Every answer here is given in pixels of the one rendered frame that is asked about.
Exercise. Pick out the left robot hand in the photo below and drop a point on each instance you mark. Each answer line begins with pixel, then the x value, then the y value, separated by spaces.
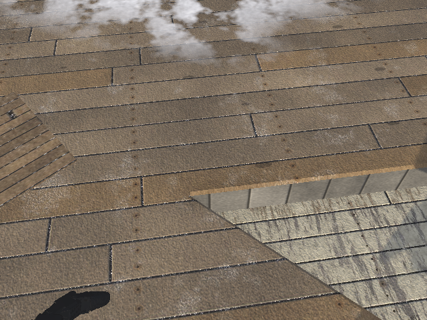
pixel 72 304

